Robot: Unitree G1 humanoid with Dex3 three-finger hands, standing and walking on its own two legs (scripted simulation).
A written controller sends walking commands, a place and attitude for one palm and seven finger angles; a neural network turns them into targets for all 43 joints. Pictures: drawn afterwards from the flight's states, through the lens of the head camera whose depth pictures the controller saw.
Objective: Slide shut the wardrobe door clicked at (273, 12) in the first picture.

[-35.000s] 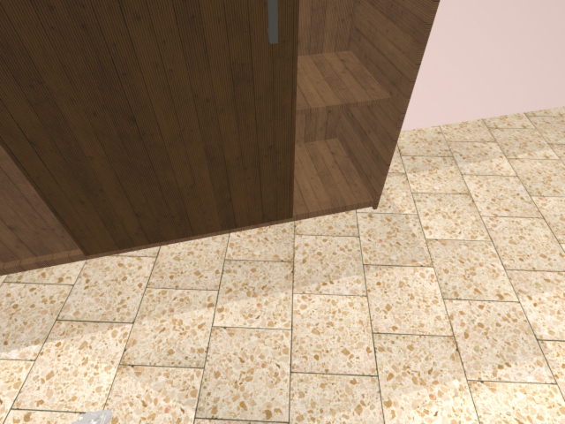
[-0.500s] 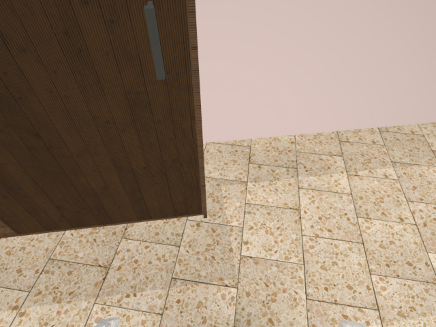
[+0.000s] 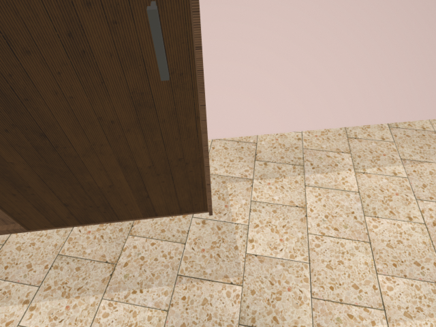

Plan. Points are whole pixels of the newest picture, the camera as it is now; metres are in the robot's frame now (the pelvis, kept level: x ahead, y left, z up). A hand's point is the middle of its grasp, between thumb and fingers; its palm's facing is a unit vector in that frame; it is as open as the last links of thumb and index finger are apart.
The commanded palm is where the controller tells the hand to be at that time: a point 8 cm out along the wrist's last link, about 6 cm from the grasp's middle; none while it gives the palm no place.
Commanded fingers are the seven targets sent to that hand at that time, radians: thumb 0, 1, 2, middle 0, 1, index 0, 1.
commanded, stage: let the arm hang, fingers relaxed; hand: left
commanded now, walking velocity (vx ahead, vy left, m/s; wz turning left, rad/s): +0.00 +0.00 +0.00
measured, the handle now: (159, 42) +0.71 +0.19 +0.17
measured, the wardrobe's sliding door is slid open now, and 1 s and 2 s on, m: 0.00 0.00 0.00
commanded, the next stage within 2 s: look to check the result in 0.34 s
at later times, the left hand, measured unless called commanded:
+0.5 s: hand out of the picture +0.06 +0.20 -0.17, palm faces -0.03 -0.96 -0.26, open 7.4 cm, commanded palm none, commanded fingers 0.00 0.90 0.90 -0.20 -0.30 -0.20 -0.30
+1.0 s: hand out of the picture +0.11 +0.23 -0.15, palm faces -0.04 -0.94 -0.35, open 7.4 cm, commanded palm none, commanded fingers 0.00 0.90 0.90 -0.20 -0.30 -0.20 -0.30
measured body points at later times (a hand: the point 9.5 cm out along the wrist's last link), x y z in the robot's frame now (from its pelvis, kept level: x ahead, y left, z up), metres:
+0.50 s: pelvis +0.02 -0.01 +0.00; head +0.04 -0.01 +0.45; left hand +0.07 +0.25 -0.15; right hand +0.05 -0.27 -0.15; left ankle +0.03 +0.09 -0.75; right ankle -0.02 -0.12 -0.75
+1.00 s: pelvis +0.03 -0.02 +0.00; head +0.05 -0.02 +0.45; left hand +0.11 +0.28 -0.13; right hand +0.11 -0.31 -0.14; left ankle +0.03 +0.09 -0.75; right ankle -0.02 -0.12 -0.75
